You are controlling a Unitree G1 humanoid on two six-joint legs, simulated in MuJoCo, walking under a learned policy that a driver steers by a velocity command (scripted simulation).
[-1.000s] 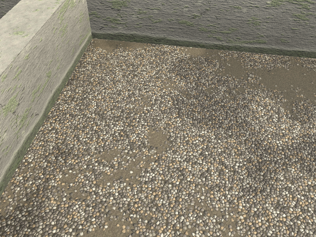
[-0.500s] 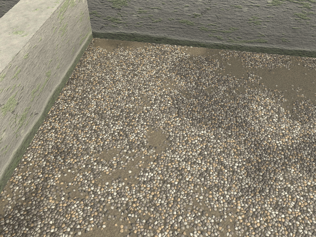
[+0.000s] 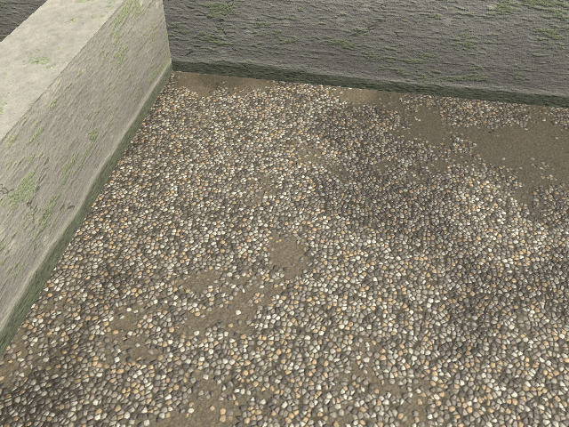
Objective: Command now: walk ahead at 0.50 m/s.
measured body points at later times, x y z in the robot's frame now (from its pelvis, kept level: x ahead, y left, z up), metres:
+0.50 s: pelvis +0.00 +0.00 +0.00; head -0.02 +0.01 +0.45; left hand +0.17 +0.21 -0.09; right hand +0.19 -0.20 -0.08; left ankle +0.03 +0.13 -0.72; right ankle -0.01 -0.07 -0.72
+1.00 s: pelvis +0.01 +0.01 +0.00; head -0.01 +0.01 +0.45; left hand +0.18 +0.21 -0.09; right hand +0.21 -0.20 -0.07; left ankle +0.03 +0.13 -0.72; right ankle -0.01 -0.07 -0.72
